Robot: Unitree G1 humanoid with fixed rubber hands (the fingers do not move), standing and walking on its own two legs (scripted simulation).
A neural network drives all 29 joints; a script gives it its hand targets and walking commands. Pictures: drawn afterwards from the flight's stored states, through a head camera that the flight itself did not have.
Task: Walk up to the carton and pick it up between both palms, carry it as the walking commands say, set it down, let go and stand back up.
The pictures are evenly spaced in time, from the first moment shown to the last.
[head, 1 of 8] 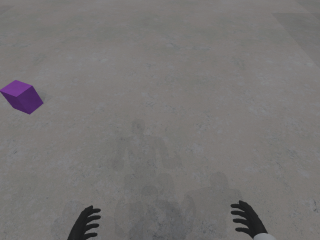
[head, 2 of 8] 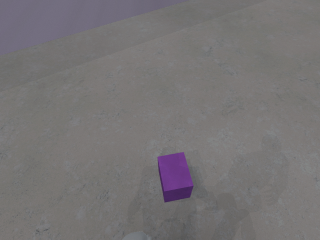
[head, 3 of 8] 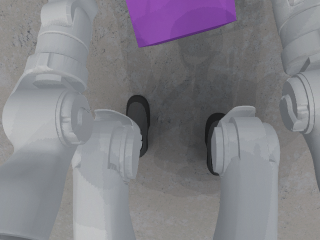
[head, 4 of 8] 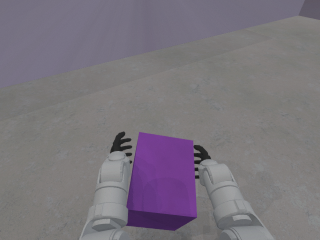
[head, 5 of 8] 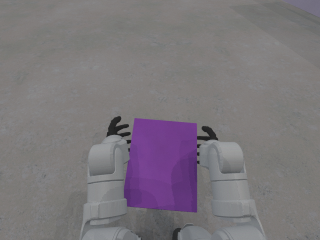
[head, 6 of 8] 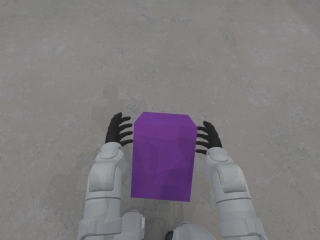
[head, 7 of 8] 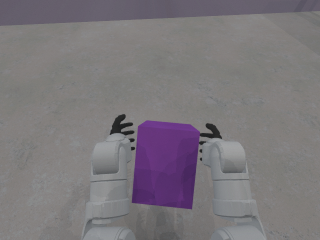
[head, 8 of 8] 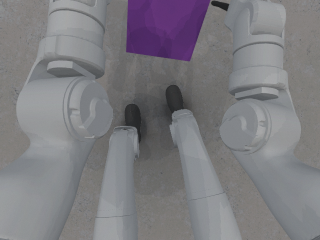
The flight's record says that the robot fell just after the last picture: yes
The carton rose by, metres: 0.64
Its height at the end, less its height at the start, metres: +0.39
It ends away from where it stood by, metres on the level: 2.23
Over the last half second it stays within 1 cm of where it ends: no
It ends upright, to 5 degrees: no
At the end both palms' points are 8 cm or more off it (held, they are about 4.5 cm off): no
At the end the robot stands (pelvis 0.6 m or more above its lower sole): yes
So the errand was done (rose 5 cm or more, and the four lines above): no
